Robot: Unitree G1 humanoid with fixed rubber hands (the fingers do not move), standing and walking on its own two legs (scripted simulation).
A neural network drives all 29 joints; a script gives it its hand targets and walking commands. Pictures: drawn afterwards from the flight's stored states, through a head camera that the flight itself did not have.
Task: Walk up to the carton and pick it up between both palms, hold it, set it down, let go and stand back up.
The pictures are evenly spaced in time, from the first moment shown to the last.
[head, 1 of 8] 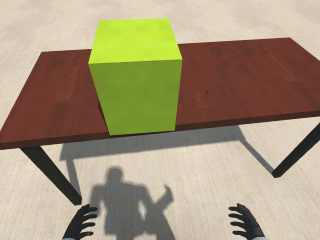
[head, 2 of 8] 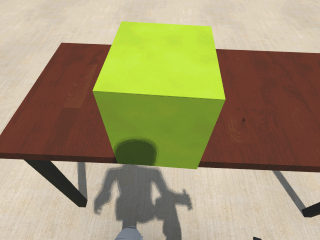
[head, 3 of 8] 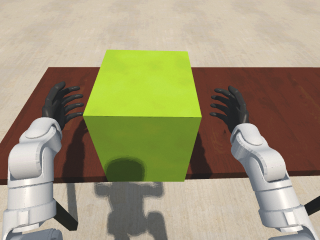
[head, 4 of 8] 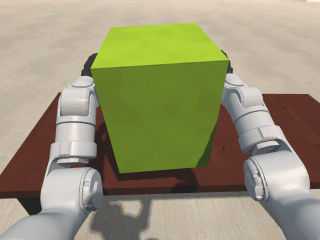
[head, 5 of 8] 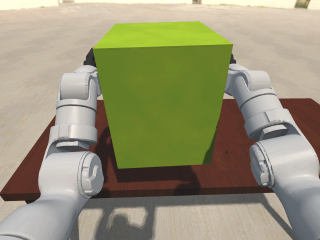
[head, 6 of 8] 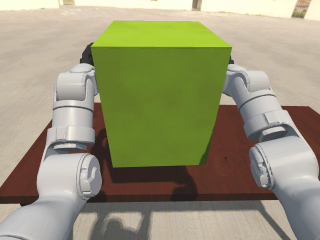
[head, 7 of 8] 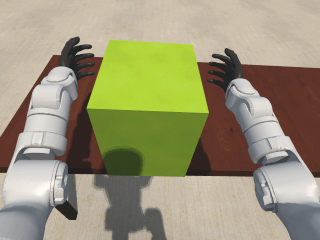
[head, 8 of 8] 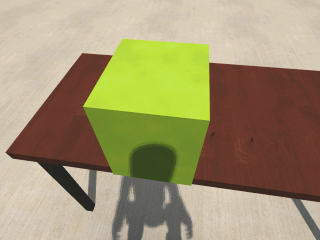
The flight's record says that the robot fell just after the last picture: no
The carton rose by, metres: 0.20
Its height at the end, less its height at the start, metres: +0.00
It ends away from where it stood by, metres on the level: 0.02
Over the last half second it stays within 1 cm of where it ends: yes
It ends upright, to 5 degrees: yes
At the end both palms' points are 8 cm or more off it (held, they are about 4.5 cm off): yes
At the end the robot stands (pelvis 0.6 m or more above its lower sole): yes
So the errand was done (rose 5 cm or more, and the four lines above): yes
